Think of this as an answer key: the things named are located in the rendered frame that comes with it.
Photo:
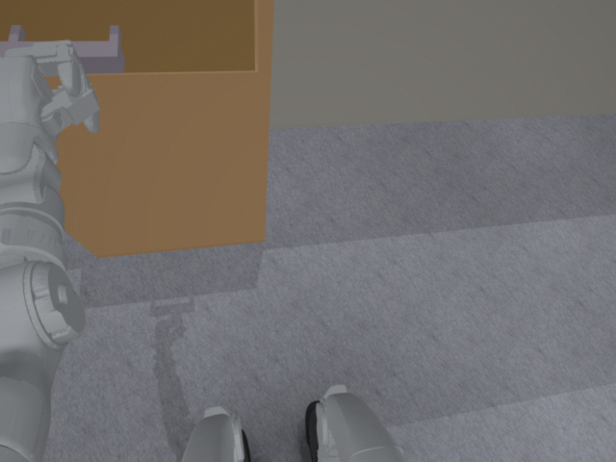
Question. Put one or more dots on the left robot hand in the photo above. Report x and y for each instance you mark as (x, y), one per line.
(25, 96)

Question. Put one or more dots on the cabinet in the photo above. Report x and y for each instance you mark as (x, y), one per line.
(180, 160)

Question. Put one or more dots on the handle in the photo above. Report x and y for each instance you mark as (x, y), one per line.
(97, 57)

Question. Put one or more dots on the robot left upper arm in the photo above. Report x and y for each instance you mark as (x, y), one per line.
(39, 314)

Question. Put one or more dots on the drawer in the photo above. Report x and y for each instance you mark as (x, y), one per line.
(156, 35)

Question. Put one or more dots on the robot left forearm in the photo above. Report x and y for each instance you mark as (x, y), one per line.
(31, 209)

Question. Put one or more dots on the robot right shin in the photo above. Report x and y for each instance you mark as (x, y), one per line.
(324, 454)

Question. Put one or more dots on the robot left thigh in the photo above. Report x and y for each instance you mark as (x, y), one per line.
(216, 438)

